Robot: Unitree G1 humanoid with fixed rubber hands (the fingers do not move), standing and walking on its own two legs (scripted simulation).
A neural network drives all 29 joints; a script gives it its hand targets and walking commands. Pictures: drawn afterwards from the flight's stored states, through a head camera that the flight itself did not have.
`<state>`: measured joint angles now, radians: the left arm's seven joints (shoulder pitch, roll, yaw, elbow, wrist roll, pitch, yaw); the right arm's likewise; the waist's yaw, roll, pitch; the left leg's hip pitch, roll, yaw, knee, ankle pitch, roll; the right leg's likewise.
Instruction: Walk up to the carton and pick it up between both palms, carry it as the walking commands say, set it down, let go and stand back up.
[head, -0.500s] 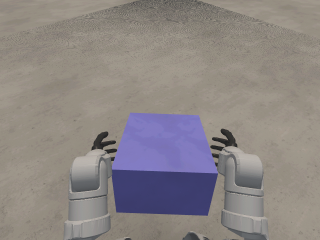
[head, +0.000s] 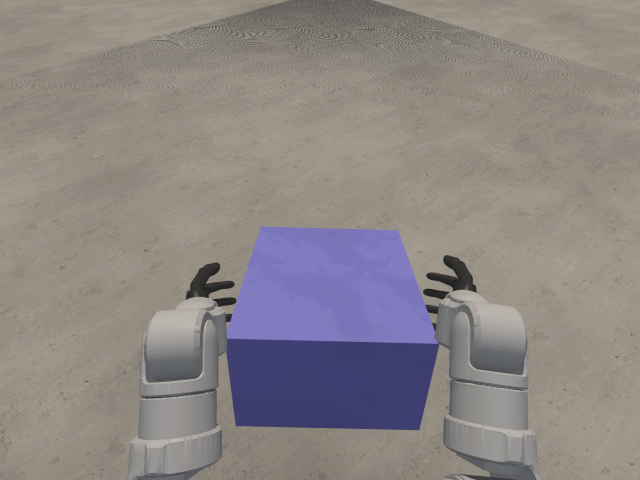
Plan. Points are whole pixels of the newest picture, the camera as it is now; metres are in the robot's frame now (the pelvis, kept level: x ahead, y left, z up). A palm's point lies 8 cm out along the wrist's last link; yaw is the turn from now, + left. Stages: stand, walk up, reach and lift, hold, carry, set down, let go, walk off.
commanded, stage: carry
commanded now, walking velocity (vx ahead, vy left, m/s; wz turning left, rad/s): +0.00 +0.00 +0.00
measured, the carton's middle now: (328, 313) +0.35 -0.01 -0.01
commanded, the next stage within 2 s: none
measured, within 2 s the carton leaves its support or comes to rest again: neither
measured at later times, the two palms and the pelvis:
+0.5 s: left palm (192, 315) +0.29 +0.16 +0.08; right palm (445, 299) +0.30 -0.15 +0.10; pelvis +0.01 +0.01 +0.00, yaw +0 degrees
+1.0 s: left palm (191, 315) +0.29 +0.16 +0.08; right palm (442, 301) +0.30 -0.15 +0.09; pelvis +0.01 +0.00 +0.00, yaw +0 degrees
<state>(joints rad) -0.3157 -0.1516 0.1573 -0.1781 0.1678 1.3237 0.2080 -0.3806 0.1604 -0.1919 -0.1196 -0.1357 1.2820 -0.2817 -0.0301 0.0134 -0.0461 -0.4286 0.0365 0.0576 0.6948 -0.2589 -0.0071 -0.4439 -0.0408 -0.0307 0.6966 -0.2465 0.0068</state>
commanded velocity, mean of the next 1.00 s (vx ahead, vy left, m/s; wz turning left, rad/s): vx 0.00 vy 0.00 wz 0.00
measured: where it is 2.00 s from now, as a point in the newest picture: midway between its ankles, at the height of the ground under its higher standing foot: outside the picture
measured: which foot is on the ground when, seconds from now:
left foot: down 0.00-1.00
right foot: down 0.00-1.00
